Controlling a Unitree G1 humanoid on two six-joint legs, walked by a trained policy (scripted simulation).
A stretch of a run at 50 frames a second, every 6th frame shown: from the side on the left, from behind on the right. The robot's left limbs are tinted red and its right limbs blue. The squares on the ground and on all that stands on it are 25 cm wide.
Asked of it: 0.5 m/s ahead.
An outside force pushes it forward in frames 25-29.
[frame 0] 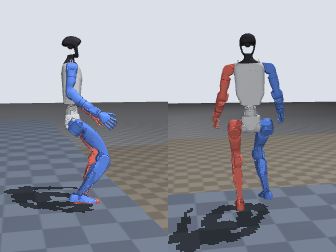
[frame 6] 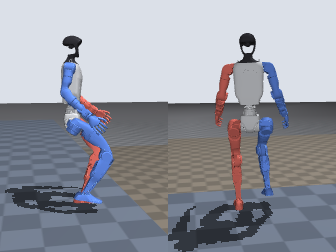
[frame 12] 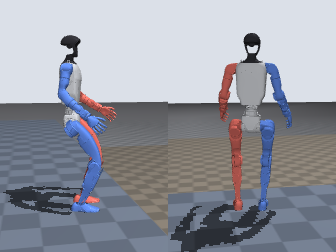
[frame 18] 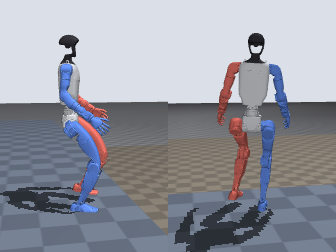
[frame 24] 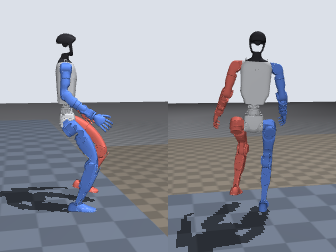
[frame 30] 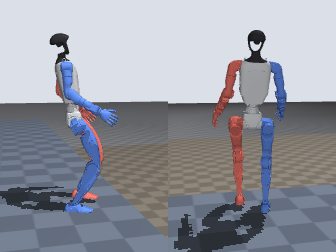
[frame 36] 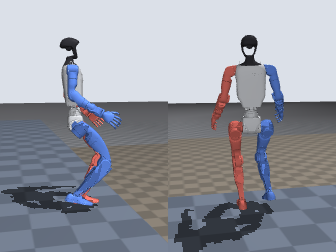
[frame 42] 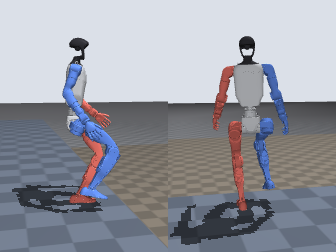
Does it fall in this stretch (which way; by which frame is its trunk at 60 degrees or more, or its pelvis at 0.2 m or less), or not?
no
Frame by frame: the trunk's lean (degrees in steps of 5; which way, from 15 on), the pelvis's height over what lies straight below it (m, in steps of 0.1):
0: 5, 0.7
6: 0, 0.7
12: 0, 0.7
18: 5, 0.7
24: 5, 0.7
30: 10, 0.7
36: 5, 0.7
42: 5, 0.7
